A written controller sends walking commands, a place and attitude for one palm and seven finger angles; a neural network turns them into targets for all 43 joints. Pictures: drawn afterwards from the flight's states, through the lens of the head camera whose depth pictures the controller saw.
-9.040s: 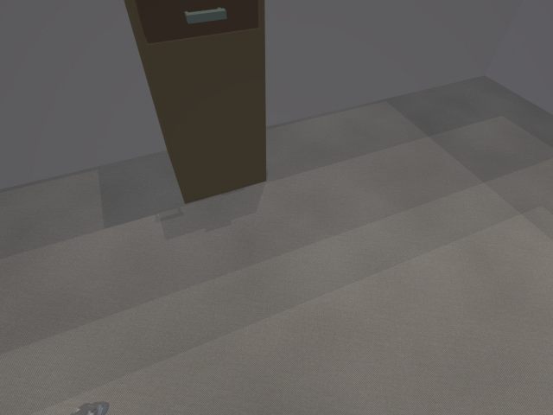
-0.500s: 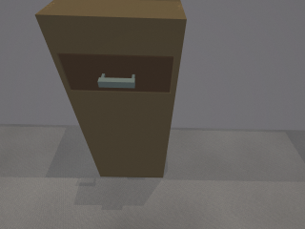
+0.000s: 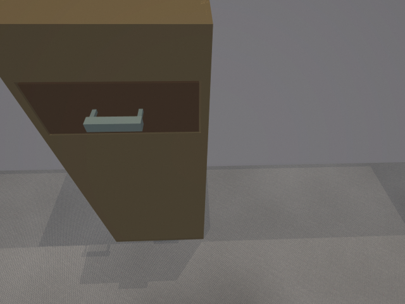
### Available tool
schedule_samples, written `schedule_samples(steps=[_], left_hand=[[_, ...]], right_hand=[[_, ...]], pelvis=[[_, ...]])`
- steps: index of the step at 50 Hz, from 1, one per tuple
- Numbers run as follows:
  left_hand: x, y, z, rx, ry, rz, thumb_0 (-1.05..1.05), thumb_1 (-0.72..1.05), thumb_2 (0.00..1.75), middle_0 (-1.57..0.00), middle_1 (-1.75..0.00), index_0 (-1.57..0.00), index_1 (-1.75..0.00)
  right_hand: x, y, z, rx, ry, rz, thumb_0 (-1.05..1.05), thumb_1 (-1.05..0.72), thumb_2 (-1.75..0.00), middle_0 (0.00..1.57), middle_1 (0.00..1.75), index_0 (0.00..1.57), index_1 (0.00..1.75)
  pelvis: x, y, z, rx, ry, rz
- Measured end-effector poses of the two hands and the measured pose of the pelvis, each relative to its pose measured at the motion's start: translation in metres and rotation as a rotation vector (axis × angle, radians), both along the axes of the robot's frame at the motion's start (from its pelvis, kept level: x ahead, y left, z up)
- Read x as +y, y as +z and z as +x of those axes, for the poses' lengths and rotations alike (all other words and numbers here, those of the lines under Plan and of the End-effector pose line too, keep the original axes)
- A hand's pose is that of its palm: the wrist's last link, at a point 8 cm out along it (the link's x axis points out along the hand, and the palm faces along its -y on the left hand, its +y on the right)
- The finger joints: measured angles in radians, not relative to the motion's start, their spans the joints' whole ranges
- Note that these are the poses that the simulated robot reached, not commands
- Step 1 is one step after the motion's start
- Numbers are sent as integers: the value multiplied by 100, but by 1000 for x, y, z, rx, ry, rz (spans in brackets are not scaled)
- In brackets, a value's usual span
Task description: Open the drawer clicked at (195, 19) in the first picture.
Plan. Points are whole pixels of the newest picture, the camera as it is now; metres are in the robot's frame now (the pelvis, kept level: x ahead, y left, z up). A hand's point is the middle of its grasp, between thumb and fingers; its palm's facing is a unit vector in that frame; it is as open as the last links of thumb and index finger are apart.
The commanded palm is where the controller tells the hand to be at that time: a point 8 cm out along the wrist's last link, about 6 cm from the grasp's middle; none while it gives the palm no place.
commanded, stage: come to a stop and stand still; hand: left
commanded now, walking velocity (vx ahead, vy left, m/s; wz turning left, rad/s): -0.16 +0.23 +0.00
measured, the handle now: (116, 118) +0.49 +0.21 +0.08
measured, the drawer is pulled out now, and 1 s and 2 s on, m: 0.00 0.00 0.00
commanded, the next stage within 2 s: look again from close up in 1.20 s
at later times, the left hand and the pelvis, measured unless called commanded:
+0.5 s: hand out of the picture +0.01 +0.20 -0.17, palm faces +0.09 -0.98 -0.18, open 7.4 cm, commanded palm none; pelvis -0.03 +0.01 +0.00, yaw +2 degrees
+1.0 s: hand out of the picture -0.09 +0.14 -0.17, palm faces +0.07 -0.99 -0.14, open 7.4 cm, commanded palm none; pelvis -0.06 +0.00 +0.01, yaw +1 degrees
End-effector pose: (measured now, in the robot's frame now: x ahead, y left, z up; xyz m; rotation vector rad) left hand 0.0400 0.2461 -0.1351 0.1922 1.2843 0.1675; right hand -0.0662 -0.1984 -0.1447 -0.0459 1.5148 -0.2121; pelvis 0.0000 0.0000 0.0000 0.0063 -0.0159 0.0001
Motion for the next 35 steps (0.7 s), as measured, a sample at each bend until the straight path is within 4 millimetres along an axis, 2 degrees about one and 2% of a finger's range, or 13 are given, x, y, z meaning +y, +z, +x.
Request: schedule_samples(steps=[3,7,9,13,17,22,27,31,35], left_hand=[[-12,0,21,-50,8,27,3,94,90,-20,-30,-19,-30],[-29,1,33,-85,11,7,1,92,90,-20,-30,-19,-30],[-34,-1,33,-96,22,-9,1,92,90,-20,-30,-20,-30],[-28,-9,28,-114,39,-33,0,93,90,-20,-30,-20,-30],[-14,-23,13,-94,55,-63,0,92,90,-20,-30,-20,-30],[-4,-15,-18,-30,69,-65,1,91,90,-20,-30,-20,-30],[-2,-7,-56,51,80,-49,1,91,90,-20,-30,-20,-30],[-7,-6,-83,99,85,-30,1,91,90,-20,-30,-20,-30],[-18,0,-106,137,78,-39,1,91,90,-20,-30,-19,-30]], right_hand=[[-19,-12,7,38,5,12,1,-91,-90,20,30,20,30],[-39,-11,33,11,34,-20,1,-91,-90,20,30,20,30],[-45,-9,51,-31,58,-41,1,-91,-90,20,30,20,30],[-49,1,86,-146,108,-89,1,-91,-90,20,30,20,30],[-41,10,104,-261,136,-128,0,-91,-90,19,30,20,30],[-21,22,106,-284,163,-109,0,-91,-90,20,30,20,30],[-12,20,102,-289,154,-83,0,-93,-90,20,30,20,30],[-12,9,88,-266,137,-53,0,-93,-90,20,30,20,30],[-17,6,68,-225,117,-43,0,-94,-90,20,30,20,30]], pelvis=[[-11,-7,8,-4,16,-7],[-14,-6,6,-7,30,-3],[-13,-5,1,-7,35,-3],[-5,-7,-11,-6,42,-11],[6,-13,-20,-13,34,-19],[12,0,-25,-1,29,-13],[15,6,-28,5,24,-5],[12,3,-34,6,16,15],[11,7,-40,-6,15,0]])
